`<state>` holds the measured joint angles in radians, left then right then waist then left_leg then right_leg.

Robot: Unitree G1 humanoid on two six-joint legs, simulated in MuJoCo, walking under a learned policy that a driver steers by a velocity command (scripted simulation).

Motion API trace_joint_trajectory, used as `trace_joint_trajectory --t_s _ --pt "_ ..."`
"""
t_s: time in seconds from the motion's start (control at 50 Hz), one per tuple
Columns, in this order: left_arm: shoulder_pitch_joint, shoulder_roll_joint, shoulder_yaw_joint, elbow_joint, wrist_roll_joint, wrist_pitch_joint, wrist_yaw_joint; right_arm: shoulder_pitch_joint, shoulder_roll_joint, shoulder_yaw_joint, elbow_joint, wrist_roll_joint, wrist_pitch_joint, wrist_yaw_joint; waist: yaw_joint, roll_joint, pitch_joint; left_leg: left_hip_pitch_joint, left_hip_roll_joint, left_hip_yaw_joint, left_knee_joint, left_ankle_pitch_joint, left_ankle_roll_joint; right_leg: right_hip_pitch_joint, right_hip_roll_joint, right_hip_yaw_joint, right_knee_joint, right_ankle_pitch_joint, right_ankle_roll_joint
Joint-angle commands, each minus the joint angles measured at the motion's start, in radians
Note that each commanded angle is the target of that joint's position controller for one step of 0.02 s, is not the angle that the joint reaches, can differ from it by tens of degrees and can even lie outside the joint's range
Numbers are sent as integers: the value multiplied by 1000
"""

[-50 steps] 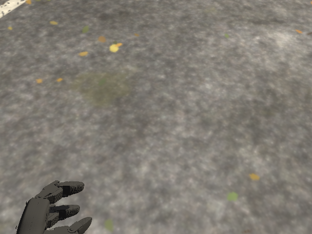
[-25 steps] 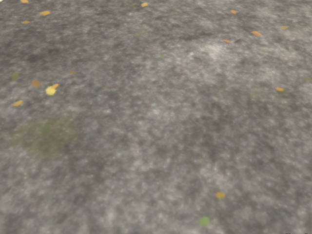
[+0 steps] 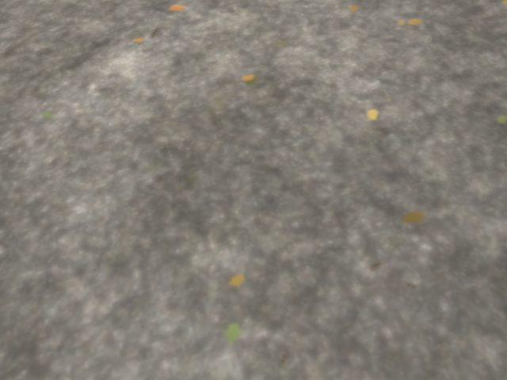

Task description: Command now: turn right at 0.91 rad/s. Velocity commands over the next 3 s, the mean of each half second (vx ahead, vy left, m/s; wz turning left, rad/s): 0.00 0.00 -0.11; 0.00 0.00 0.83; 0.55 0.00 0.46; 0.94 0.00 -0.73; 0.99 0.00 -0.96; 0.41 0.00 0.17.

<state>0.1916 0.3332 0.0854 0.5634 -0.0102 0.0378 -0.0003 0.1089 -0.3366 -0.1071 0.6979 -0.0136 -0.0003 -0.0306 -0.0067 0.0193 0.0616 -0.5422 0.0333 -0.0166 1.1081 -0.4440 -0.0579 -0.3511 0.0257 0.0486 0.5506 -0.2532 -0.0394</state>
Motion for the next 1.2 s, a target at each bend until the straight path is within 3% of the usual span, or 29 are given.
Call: trace_joint_trajectory --t_s 0.02,0.1,0.18,0.22,0.26,0.28,0.3,0.32,0.34,0.36,0.46,0.52,0.58,0.6,0.62,0.64,0.66,0.7,0.74,0.8,0.88,1.04,1.08,1.1,1.12,1.14,1.16,1.18,1.2 --pt "-71 155 42 -85 -1 -12 28 -18 -86 -17 -73 -4 -22 -6 -15 -146 -191 -125 -22 -64 2 104 -8 226 -221 281 -165 474 -177" --pt "-44 150 35 -62 2 -7 39 -16 -38 9 -52 10 -14 6 14 -144 -213 -24 -40 -49 -194 164 -32 200 -196 261 -125 463 -163" --pt "-52 149 25 -51 15 -2 28 -26 -51 13 -62 16 -9 18 34 -182 -181 69 -39 -45 -295 132 -21 132 -207 321 -116 391 -176" --pt "-70 100 3 -40 21 -5 21 4 -49 18 -54 18 -10 25 31 -184 -185 127 -12 -35 -354 123 -8 132 -220 316 -95 398 -174" --pt "-89 18 -33 -12 23 -17 13 39 2 35 -41 16 -18 38 -1 -168 -179 298 3 -17 -563 255 18 76 -191 269 -88 300 -136" --pt "-44 7 -37 14 30 -27 9 28 6 41 -46 8 -21 42 4 -147 -156 367 -3 -29 -675 394 35 55 -150 235 -94 183 -96" --pt "2 26 -30 25 49 -38 10 -6 -68 29 -74 -2 -21 38 48 -63 -135 381 62 -139 -663 599 69 37 -78 182 -34 34 -43" --pt "66 56 -17 28 58 -45 12 -49 -156 9 -93 4 -20 34 119 93 -116 332 131 -234 -660 674 160 36 15 81 19 -97 12" --pt "20 71 -11 24 58 -46 23 -53 -136 8 -96 13 -16 34 90 165 -110 257 167 -331 -714 541 236 74 23 30 47 -100 54" --pt "-35 89 -2 15 43 -44 31 -32 -124 8 -97 18 -14 34 59 177 -92 252 166 -375 -732 482 245 64 26 12 73 -96 61" --pt "-99 16 4 -14 14 -41 27 85 -149 -23 -94 34 -8 9 -12 185 -147 441 193 -534 -721 594 296 -117 66 51 227 -326 64" --pt "-73 4 8 7 -4 -56 15 36 -143 -37 -112 53 25 -10 2 143 -187 453 148 -519 -713 568 252 -78 58 68 116 -235 79" --pt "47 11 23 66 -6 -61 1 -48 -128 -39 -147 70 60 -15 66 126 -203 271 48 -450 -673 394 172 199 60 18 -193 33 62" --pt "78 76 43 74 4 -53 6 -25 -84 -27 -153 64 62 -13 55 22 -192 105 -26 -377 -551 169 113 332 -90 148 -258 37 12" --pt "16 172 59 51 42 -44 9 35 -43 -19 -164 55 53 -8 0 -278 -147 -112 -179 -192 -317 -120 53 331 -340 451 -310 104 -127" --pt "-27 133 48 20 71 -55 9 60 -126 -42 -152 34 37 -4 -10 -226 -117 -131 -70 -192 -106 -142 20 241 -449 492 -309 167 -206" --pt "-91 75 29 2 65 -61 19 75 -169 -58 -126 39 37 1 -34 -139 -91 -112 -44 -172 -12 -75 11 204 -396 377 -293 185 -190" --pt "-143 47 18 -5 32 -64 39 111 -136 -54 -87 37 51 1 -40 -97 -63 -145 -20 -141 71 69 -14 226 -276 192 -267 177 -122" --pt "-103 51 14 4 31 -60 54 85 -101 -38 -106 43 53 11 -8 -123 -56 -170 4 -78 105 128 -40 242 -243 72 -256 337 -130" --pt "-11 79 22 28 40 -43 60 1 -69 -15 -157 48 48 24 54 -132 -73 -213 41 -27 11 141 -72 349 -275 21 -250 445 -173" --pt "-6 125 39 39 33 -31 46 -26 -50 -1 -189 42 50 42 65 -128 -91 -165 75 10 -113 131 -69 392 -324 -51 -244 501 -190" --pt "-25 161 66 78 -18 -43 1 -45 -52 -12 -203 54 92 70 39 -152 -136 110 25 135 -413 87 36 370 -374 -204 -147 508 -118" --pt "-38 158 69 90 -38 -51 1 63 -76 -31 -167 66 92 71 -33 -129 -173 319 -13 161 -531 80 106 273 -363 -241 -73 190 -75" --pt "-54 106 54 88 -29 -55 1 245 -132 -63 -96 76 85 61 -109 -45 -217 577 -34 113 -591 47 172 100 -302 -291 129 66 -35" --pt "-130 11 19 36 9 -66 -3 403 -248 -97 -54 88 66 47 -157 211 -168 780 161 -273 -677 30 300 -271 -175 -326 534 -321 34" --pt "-194 8 12 -55 9 -104 1 363 -307 -86 -104 55 5 59 -133 269 -206 840 326 -875 -895 -444 500 -648 1 -58 739 -407 68" --pt "-264 98 29 -63 -32 -139 -13 324 -204 -56 -101 49 -33 64 -147 137 -119 788 357 -816 -975 -519 474 -717 -60 43 764 -318 38" --pt "-237 127 36 -52 -43 -158 -24 275 -146 -29 -98 48 -52 59 -98 141 -62 718 332 -717 -971 -435 432 -690 -83 42 713 -230 14" --pt "-166 130 38 -6 -19 -165 -25 217 -97 -7 -108 48 -59 54 -46 74 -33 647 284 -587 -945 -275 385 -616 -119 35 637 -133 15"
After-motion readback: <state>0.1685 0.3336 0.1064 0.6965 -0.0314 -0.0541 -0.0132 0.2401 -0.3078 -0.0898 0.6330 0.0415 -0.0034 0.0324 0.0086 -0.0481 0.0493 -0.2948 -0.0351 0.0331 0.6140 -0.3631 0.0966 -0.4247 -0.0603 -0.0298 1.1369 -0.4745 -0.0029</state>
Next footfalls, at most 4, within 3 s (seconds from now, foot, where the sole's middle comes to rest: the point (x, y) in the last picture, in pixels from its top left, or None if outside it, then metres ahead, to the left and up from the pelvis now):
0.28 left None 0.11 0.14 -0.77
0.60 right None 0.06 -0.10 -0.77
1.10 left None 0.01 0.14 -0.77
1.60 right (177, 365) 0.46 0.26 -0.77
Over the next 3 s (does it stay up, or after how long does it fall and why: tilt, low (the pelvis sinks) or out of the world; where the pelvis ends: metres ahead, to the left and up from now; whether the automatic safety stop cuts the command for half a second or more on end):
stays up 1.38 0.42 -0.03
